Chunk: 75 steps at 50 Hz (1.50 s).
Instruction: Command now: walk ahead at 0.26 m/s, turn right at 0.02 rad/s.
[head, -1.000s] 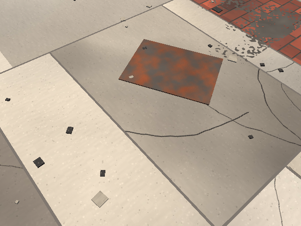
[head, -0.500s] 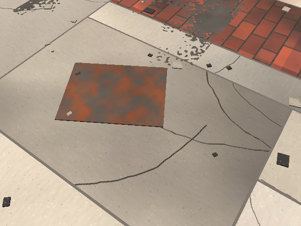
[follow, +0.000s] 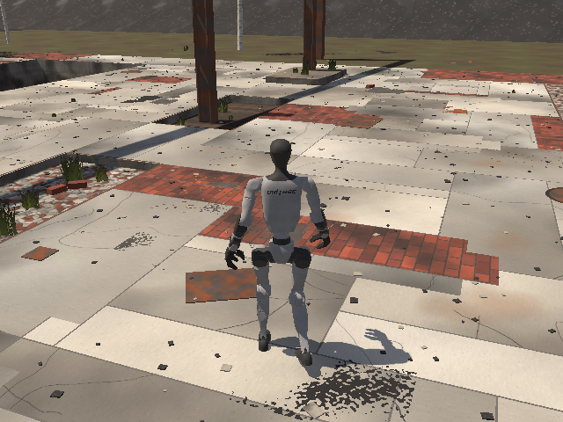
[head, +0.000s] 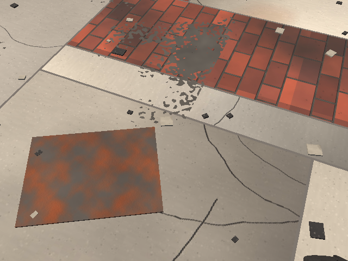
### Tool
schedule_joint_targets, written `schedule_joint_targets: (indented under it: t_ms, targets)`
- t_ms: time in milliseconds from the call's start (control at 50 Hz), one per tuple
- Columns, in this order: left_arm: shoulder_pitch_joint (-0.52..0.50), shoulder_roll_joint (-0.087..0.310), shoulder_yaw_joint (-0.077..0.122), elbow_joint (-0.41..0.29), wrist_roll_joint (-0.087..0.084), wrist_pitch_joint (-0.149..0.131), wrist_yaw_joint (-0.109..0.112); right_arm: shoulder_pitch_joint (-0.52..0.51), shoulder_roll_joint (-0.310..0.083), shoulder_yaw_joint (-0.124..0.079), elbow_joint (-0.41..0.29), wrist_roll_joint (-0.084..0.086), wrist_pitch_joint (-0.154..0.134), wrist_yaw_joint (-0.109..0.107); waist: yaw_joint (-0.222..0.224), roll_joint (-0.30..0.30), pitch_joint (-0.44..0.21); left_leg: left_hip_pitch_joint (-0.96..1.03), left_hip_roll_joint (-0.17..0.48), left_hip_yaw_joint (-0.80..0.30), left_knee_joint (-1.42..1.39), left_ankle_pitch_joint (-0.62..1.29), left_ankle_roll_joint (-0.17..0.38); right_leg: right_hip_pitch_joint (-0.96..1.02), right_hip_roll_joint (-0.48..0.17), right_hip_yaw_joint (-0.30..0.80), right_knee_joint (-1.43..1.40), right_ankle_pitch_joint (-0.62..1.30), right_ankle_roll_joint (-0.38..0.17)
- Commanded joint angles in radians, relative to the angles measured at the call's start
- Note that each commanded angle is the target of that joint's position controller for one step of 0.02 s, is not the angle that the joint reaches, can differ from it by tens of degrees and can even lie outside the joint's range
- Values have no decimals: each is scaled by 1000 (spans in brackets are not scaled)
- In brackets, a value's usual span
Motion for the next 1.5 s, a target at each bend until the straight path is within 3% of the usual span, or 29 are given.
schedule_joint_targets:
  t_ms: [20, 60, 120, 240, 340, 360, 380, 400, 420, 460, 600, 720, 760, 780, 800, 820, 840, 880, 940, 1060, 1220, 1260, 1280, 1300, 1320, 1360, 1400, 1460, 1500]
  targets:
    - [3, 134, 21, -74, 18, -3, 4, 111, -108, -20, -31, 17, 23, 5, -65, 64, -156, 465, 341, -429, -145, 460, 241, -375, -102, -55, 263, 42, 40]
    - [-62, 94, 18, -109, 34, 1, 9, 81, -90, -9, -24, 10, 34, 0, -31, 69, -107, 311, 258, -321, -162, 622, 212, -277, -145, -75, 93, 98, 43]
    - [-52, 44, 4, -118, 18, 6, 22, 100, -173, -39, -16, 6, 53, -15, -16, 149, -153, 281, 224, -272, -169, 725, 223, -185, -105, -123, -114, 113, 67]
    - [-150, 67, 10, -136, 10, 42, 31, 105, -195, -59, -36, 37, 111, -46, -39, 154, -142, 182, 199, -341, -220, 189, 192, -99, -69, -101, -284, 252, 71]
    - [-132, 74, 19, -136, 2, 7, 12, 88, -170, -57, -60, 44, 143, -64, -3, 172, -101, 168, 144, -419, -140, 71, 134, 51, -64, -111, -635, 393, 34]
    - [-106, 116, 31, -133, 12, 2, 14, 110, -138, -47, -67, 42, 146, -68, -8, 129, -126, 105, 107, -392, -67, -28, 87, 161, -162, -59, -674, 453, -1]
    - [-106, 177, 41, -151, 32, 8, 24, 161, -72, -30, -71, 26, 146, -65, -45, -86, -157, -17, -2, -249, 176, -336, 25, 264, -390, 130, -686, 642, -89]
    - [-120, 204, 49, -149, 69, 14, 12, 165, -114, -44, -106, 30, 136, -64, -61, -274, -127, -169, -74, -119, 360, -532, -16, 207, -526, 322, -719, 786, -237]
    - [-149, 155, 38, -165, 59, 9, 10, 186, -189, -66, -84, 24, 134, -63, -60, -181, -118, -176, -10, -134, 528, -495, -49, 190, -517, 282, -718, 784, -268]
    - [-227, 95, 21, -181, 35, 7, 9, 215, -197, -81, -46, 31, 161, -68, -84, -88, -88, -185, 12, -114, 642, -383, -91, 163, -396, 92, -688, 741, -192]
    - [-174, 143, 37, -150, 29, 34, 29, 85, -102, -44, -153, 36, 177, -40, -14, -141, -96, -136, 69, -13, 440, -251, -138, 201, -376, -88, -694, 766, -217]
    - [-181, 194, 58, -137, -2, 35, 10, 89, -127, -53, -195, 36, 188, -10, -21, -171, -102, 57, 59, 68, 150, -213, -63, 172, -422, -134, -642, 724, -189]
    - [-181, 177, 55, -123, -21, 33, 8, 161, -130, -64, -175, 33, 189, -8, -62, -142, -109, 213, 20, 91, -64, -51, -6, 112, -387, -191, -537, 641, -115]
    - [-120, 138, 46, -101, -6, 30, 3, 200, -179, -81, -169, 32, 186, -19, -61, -25, -125, 366, 63, -7, -134, 145, 34, -8, -334, -268, -396, 496, -34]
    - [-123, 58, 16, -149, 57, 29, -5, 224, -315, -109, -193, 21, 181, -39, -31, 330, -139, 547, 361, -400, -118, 583, 173, -326, -196, -345, -53, -63, 77]
    - [-221, 101, 26, -179, 43, 26, 4, 232, -302, -98, -211, -14, 159, -27, -108, 279, -185, 463, 449, -511, -151, 597, 345, -416, -120, -176, 130, -160, 89]
    - [-251, 140, 38, -177, 16, 31, 11, 206, -272, -88, -206, -19, 139, -20, -105, 186, -149, 417, 392, -429, -170, 493, 321, -420, -137, -130, 198, -89, 77]
    - [-225, 146, 47, -147, 19, 42, 28, 111, -209, -70, -208, 19, 133, -32, -54, 125, -101, 368, 287, -324, -170, 333, 216, -422, -157, -108, 155, 68, 67]
    - [-179, 134, 48, -137, 22, 43, 26, 81, -192, -57, -216, 19, 143, -47, -23, 151, -120, 307, 239, -295, -182, 321, 204, -341, -124, -115, 144, 182, 82]
    - [-231, 104, 33, -149, 16, 35, 18, 107, -218, -66, -214, 23, 150, -66, -53, 161, -111, 324, 217, -375, -181, 128, 200, -305, -96, -88, -131, 225, 96]
    - [-211, 102, 28, -149, 3, 13, -14, 85, -199, -54, -213, 19, 165, -50, -63, 181, -117, 274, 205, -469, -125, 171, 195, -91, -84, -109, -388, 197, 63]
    - [-165, 87, 24, -136, 10, 4, -23, 65, -177, -43, -211, 30, 168, -52, -21, 163, -114, 238, 163, -450, -91, 156, 149, 43, -88, -129, -618, 372, 33]
    - [-159, 113, 27, -140, 25, 2, -22, 98, -151, -34, -205, 24, 164, -54, -30, 119, -121, 185, 127, -421, -61, 48, 98, 136, -159, -75, -662, 485, 6]
    - [-160, 175, 34, -157, 44, 4, -17, 151, -111, -21, -201, 2, 157, -52, -73, -67, -143, 106, 27, -303, 91, -186, 36, 213, -330, 84, -680, 676, -64]
    - [-189, 176, 29, -140, 61, 8, -18, 144, -129, -30, -216, 12, 149, -52, -101, -227, -88, 40, -52, -172, 141, -387, -14, 118, -437, 220, -702, 728, -212]
    - [-218, 124, 15, -155, 43, 2, -15, 99, -209, -59, -201, 13, 148, -59, -50, -162, -65, 20, -13, -144, 364, -447, -78, 100, -424, 210, -723, 646, -250]
    - [-234, 134, 15, -149, 19, 0, -9, 119, -173, -59, -178, 13, 165, -63, -54, -122, -49, -10, 11, -145, 446, -407, -114, 116, -380, 143, -699, 648, -217]
    - [-243, 109, 5, -137, 18, 17, -12, 125, -75, -26, -161, 18, 167, -54, -53, -133, -58, 78, 35, -64, 272, -362, -128, 113, -289, 15, -657, 733, -176]
    - [-205, 110, 4, -125, 19, 30, -15, 104, -66, -22, -159, 24, 161, -50, -27, -161, -83, 144, 33, -28, 111, -293, -125, 145, -280, 9, -629, 772, -182]
Next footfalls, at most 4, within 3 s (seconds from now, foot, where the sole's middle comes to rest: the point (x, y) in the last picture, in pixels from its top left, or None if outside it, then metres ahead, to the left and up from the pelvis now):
0.36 right None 0.17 -0.12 -0.76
0.78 left None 0.07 0.14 -0.76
1.28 right None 0.19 -0.05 -0.76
1.56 left None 0.00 0.14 -0.76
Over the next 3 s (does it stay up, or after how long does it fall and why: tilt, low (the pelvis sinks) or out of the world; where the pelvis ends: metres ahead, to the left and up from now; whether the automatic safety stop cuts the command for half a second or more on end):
stays up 0.29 0.25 0.01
